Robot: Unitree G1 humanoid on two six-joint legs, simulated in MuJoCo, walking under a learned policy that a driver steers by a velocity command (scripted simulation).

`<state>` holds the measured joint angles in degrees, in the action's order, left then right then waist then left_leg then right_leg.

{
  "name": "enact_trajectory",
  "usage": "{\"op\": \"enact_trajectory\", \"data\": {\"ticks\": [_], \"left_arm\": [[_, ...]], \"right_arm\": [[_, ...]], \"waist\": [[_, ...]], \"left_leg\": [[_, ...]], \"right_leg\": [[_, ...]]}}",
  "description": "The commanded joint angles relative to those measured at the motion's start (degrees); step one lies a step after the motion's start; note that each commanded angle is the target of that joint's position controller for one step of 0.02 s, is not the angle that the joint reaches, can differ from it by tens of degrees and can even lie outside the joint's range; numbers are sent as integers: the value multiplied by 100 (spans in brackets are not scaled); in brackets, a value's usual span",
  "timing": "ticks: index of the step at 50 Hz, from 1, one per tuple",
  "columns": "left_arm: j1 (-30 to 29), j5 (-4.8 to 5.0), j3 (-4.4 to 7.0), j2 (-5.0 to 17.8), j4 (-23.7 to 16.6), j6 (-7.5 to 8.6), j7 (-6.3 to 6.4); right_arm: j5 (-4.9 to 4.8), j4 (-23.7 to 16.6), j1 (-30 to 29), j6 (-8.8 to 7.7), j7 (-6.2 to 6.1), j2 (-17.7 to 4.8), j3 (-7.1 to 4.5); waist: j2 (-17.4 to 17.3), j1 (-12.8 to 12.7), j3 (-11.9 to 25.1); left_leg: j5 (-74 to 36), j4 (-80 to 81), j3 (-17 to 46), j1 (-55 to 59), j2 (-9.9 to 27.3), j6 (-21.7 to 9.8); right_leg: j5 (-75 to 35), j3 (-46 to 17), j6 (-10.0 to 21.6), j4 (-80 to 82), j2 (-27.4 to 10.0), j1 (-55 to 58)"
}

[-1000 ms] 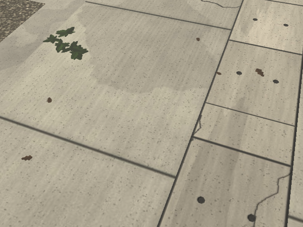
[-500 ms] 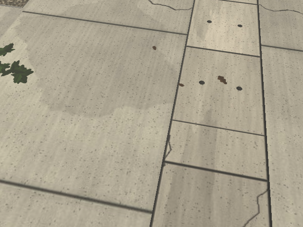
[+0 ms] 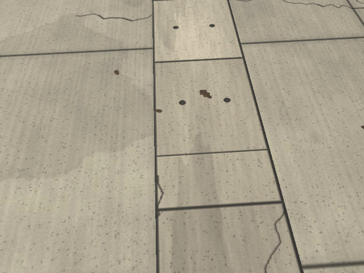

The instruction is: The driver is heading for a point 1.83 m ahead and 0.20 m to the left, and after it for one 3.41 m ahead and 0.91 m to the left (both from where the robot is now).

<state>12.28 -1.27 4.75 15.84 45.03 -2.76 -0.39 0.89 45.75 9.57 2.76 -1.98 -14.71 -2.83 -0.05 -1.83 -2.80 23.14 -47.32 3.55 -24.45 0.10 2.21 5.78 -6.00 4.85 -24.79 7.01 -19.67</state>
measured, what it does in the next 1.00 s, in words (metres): steps on the spot: left foot, then right foot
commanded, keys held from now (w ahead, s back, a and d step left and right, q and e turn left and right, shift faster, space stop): no key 1.00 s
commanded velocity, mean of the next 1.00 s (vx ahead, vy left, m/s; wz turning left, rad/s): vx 0.00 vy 0.00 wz -0.11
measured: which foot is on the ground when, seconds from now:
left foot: up 0.00-0.08, down 0.10-1.00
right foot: down 0.00-0.10, up 0.12-0.42, down 0.44-1.00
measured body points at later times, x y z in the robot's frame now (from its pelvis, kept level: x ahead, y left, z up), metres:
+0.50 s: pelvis -0.01 +0.03 +0.01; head +0.01 +0.03 +0.45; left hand +0.10 +0.28 -0.13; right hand +0.06 -0.23 -0.13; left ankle +0.00 +0.13 -0.74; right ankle -0.05 -0.08 -0.74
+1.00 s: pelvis -0.02 +0.01 +0.01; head -0.02 +0.01 +0.46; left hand +0.02 +0.25 -0.15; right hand -0.03 -0.23 -0.15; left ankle +0.00 +0.13 -0.74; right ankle -0.05 -0.09 -0.74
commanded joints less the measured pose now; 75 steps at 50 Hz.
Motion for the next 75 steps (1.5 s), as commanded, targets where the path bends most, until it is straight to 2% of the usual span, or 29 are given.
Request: {"op": "enact_trajectory", "data": {"ticks": [1,3,4,5,6,7,8,9,10,11,14,16,18,19,21,22,23,24,25,27,34,47,59,75], "left_arm": [[-58,-37,200,829,-331,31,-8],[-135,-13,178,785,-300,1,-9],[-196,40,160,757,-287,-21,13],[-129,81,113,623,-281,-16,45],[184,104,13,261,-291,8,66],[-97,77,79,481,-357,39,109],[-111,-52,126,673,-285,50,104],[98,-9,137,628,-148,48,66],[270,10,130,592,-29,33,53],[334,-6,118,556,39,13,41],[115,34,4,355,97,-18,49],[-92,75,-93,221,118,-35,83],[-156,146,-130,240,185,-39,138],[-83,173,-139,257,256,-27,167],[168,131,-166,292,454,51,225],[168,52,-143,502,489,115,260],[13,21,-97,821,526,155,262],[-158,87,-174,534,595,182,211],[-217,83,-227,363,618,217,188],[-105,70,-261,373,808,249,223],[-41,80,-326,357,1233,285,264],[217,85,-435,184,1723,318,270],[533,84,-495,-13,1956,330,286],[819,80,-511,-204,2065,342,312]], "right_arm": [[-54,-305,281,-116,-38,-437,-83],[-77,-249,595,-160,-58,-410,-70],[-63,-188,834,-195,-71,-372,-59],[-12,-195,861,-238,-100,-507,-80],[101,-334,720,-270,-127,-898,-124],[125,-471,233,-265,-71,-1272,-202],[132,-436,203,-296,-42,-948,-134],[62,-444,-75,-329,-23,-690,-56],[44,-466,-224,-340,-9,-614,-34],[19,-460,-224,-361,-26,-595,-21],[1,-274,192,-376,-21,-518,17],[6,-133,396,-358,-17,-577,13],[39,1,541,-304,5,-707,-26],[33,62,550,-279,14,-743,-40],[-9,152,484,-266,20,-744,-55],[-22,134,523,-308,42,-634,-25],[-62,100,632,-348,79,-517,-9],[-68,254,519,-322,67,-413,30],[-35,339,351,-288,45,-487,9],[-17,457,254,-255,58,-545,-20],[-18,1012,379,-232,64,-402,34],[-22,1657,598,-246,33,-254,153],[-26,1921,794,-257,-4,-80,226],[-32,2049,957,-268,-41,80,253]], "waist": [[775,32,671],[786,159,674],[726,300,643],[403,292,533],[-744,88,610],[-1345,145,104],[-749,83,42],[-558,-137,83],[-562,-209,120],[-730,-188,224],[-766,86,378],[-856,260,460],[-1035,368,473],[-1039,325,456],[-786,141,470],[-500,217,638],[152,472,581],[362,373,494],[339,275,267],[442,222,182],[179,251,-54],[27,245,-74],[14,235,-104],[-2,221,-126]], "left_leg": [[86,514,-186,384,-181,-119],[-95,1337,-294,950,-277,-275],[-499,2127,-345,1413,-301,-380],[-594,2884,6,1725,6,-507],[18,3636,1473,1931,1334,-789],[-480,3902,2518,994,2129,-1363],[-1221,3692,2184,678,2006,-1551],[-1765,3514,1610,697,1642,-1455],[-2299,3363,1120,847,1327,-1308],[-2766,3238,865,1143,1176,-1265],[-3795,2893,562,1939,1061,-1293],[-3933,2729,544,2185,1060,-1293],[-4152,2587,650,2259,1067,-1298],[-4279,2500,680,2263,1049,-1251],[-4116,2365,660,1908,974,-923],[-3524,2378,643,1535,894,-699],[-2660,2496,324,1268,522,-552],[-1796,2800,149,1577,321,-483],[-1725,2796,147,1661,296,-441],[-2023,2749,165,1872,366,-479],[-1738,2915,182,1801,399,-404],[-1604,2913,191,1706,439,-370],[-1646,2841,189,1607,453,-383],[-1776,2765,180,1569,452,-407]], "right_leg": [[667,-1843,763,886,-1493,521],[433,-1911,602,749,-1447,379],[534,-1871,420,612,-1331,162],[998,-1701,128,349,-1069,-147],[1882,-1022,-178,-747,-483,-524],[2410,-39,-313,-1627,353,-945],[2304,-363,-337,-2492,21,-513],[2008,-356,-353,-2867,24,-386],[1800,-303,-417,-3116,25,-343],[1718,-254,-477,-3236,2,-404],[1851,-66,-698,-2528,-156,-416],[1997,196,-741,-1650,-317,-57],[2013,445,-678,-874,-337,309],[1702,511,-626,-354,-341,506],[149,334,-502,989,-562,1388],[-322,-115,-419,955,-956,1949],[-1384,-505,-212,459,-1388,1970],[-1218,-477,-57,411,-1444,1522],[-832,-442,-105,498,-1347,1316],[-447,-380,-194,661,-1215,1113],[220,-393,-166,899,-1177,944],[461,-341,-126,964,-1110,849],[269,-263,-132,854,-1067,841],[39,-202,-144,725,-1059,884]]}}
